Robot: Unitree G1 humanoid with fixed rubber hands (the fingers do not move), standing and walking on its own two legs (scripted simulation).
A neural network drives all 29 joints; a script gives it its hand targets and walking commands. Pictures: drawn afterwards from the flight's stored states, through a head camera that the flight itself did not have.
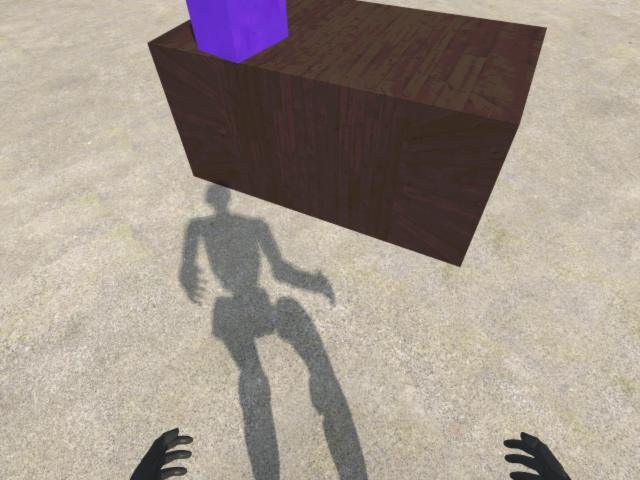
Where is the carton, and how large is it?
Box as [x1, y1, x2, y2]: [186, 0, 288, 63]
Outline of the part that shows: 186,0 198,49 237,63 288,36 285,0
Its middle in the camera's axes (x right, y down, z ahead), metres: -0.29 -0.79 +1.35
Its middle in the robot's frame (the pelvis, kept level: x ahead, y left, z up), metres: +1.53 +0.36 -0.02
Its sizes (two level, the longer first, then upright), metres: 0.270 0.201 0.203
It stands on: a pedestal, 0.64 m high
